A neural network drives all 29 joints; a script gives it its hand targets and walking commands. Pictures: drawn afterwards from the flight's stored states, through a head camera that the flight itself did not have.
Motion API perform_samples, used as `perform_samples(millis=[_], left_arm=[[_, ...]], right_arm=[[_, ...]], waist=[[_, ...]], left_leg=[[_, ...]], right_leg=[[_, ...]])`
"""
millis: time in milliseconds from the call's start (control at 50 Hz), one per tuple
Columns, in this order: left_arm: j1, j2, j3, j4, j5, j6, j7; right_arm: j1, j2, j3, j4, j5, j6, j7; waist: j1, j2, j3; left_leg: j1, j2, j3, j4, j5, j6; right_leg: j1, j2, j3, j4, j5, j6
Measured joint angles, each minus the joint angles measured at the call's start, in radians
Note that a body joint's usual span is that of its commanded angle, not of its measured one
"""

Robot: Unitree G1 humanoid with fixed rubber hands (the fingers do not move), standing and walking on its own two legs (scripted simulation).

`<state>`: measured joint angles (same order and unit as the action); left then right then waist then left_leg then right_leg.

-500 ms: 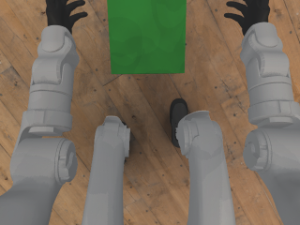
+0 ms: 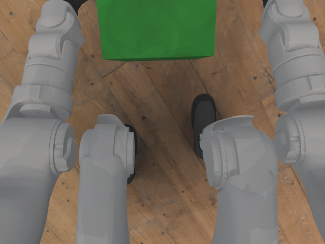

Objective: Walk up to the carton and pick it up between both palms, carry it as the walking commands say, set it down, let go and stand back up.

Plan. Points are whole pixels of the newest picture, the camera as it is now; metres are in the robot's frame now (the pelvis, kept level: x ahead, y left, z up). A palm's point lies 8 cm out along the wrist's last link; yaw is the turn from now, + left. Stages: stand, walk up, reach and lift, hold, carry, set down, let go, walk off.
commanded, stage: reach and lift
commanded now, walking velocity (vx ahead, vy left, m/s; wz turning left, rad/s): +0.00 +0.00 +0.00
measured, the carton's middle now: (158, 4) +0.55 -0.02 -0.28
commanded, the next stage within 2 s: none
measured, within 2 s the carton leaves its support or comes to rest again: leaves its support in 1.62 s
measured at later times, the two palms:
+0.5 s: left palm (74, 9) +0.54 +0.15 -0.24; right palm out of the picture +0.55 -0.24 -0.22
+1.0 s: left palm (83, 6) +0.54 +0.12 -0.22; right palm out of the picture +0.55 -0.18 -0.21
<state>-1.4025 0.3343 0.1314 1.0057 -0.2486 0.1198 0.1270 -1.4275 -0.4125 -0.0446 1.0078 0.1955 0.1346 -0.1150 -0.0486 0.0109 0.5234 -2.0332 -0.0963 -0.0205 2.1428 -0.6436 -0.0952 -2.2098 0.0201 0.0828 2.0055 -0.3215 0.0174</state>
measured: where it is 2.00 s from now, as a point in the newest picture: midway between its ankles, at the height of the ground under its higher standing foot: (164, 151)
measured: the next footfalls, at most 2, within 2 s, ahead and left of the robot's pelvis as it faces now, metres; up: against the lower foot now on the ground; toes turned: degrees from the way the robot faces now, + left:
none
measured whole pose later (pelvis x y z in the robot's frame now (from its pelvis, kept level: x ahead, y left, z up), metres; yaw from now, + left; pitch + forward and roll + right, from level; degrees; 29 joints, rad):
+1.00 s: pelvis +0.01 +0.00 -0.03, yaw +2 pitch +33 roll +1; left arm -1.43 0.26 0.00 1.10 -0.21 0.04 0.14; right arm -1.56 -0.37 -0.05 1.33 0.25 -0.01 -0.06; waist -0.05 -0.01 0.46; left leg -2.17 -0.12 -0.06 2.24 -0.65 -0.10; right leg -2.30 -0.03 0.05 2.11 -0.38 0.02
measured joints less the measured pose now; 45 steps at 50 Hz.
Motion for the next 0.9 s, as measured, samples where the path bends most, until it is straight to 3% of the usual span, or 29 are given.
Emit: perform_samples(millis=[100,220,320,460,560,740,900], left_arm=[[0.017,-0.021,-0.055,0.007,-0.004,-0.024,0.007],[0.013,-0.019,-0.087,0.019,0.052,-0.050,0.006],[0.057,0.018,-0.132,-0.041,0.010,-0.067,0.007],[0.078,0.007,-0.196,-0.068,-0.005,-0.058,0.000],[0.073,0.006,-0.191,-0.085,-0.013,-0.066,0.005],[0.033,-0.021,-0.181,0.002,-0.002,-0.058,0.000],[-0.013,-0.066,-0.131,0.082,0.042,-0.067,0.016]], right_arm=[[0.009,-0.044,0.004,0.057,0.048,-0.033,0.004],[-0.019,-0.089,0.004,0.187,0.087,-0.078,0.051],[-0.039,-0.098,-0.009,0.200,0.115,-0.113,0.068],[-0.058,-0.090,-0.038,0.245,0.094,-0.135,0.088],[-0.028,-0.090,-0.038,0.239,0.099,-0.140,0.089],[-0.001,-0.066,0.006,0.217,0.114,-0.131,0.088],[-0.072,-0.001,0.011,0.290,0.089,-0.129,0.076]], waist=[[0.001,-0.021,-0.001],[0.016,-0.033,-0.008],[0.014,-0.030,-0.001],[0.002,-0.004,-0.007],[-0.004,-0.005,-0.004],[-0.013,0.000,-0.037],[-0.003,-0.015,-0.071]], left_leg=[[-0.041,-0.010,-0.022,0.061,-0.014,0.001],[-0.098,-0.023,-0.041,0.112,-0.028,0.004],[-0.107,-0.019,-0.038,0.148,-0.054,0.018],[-0.110,-0.032,-0.023,0.163,-0.068,0.031],[-0.105,-0.037,-0.027,0.161,-0.064,0.026],[-0.122,-0.038,-0.036,0.141,-0.028,0.015],[-0.138,-0.027,-0.036,0.114,-0.006,0.003]], right_leg=[[-0.027,-0.021,-0.023,0.049,-0.020,0.000],[-0.066,-0.041,-0.042,0.087,-0.041,0.004],[-0.070,-0.049,-0.043,0.120,-0.070,0.013],[-0.067,-0.059,-0.024,0.149,-0.105,0.029],[-0.058,-0.054,-0.022,0.150,-0.108,0.032],[-0.068,-0.053,-0.030,0.133,-0.082,0.022],[-0.091,-0.050,-0.033,0.115,-0.059,0.005]])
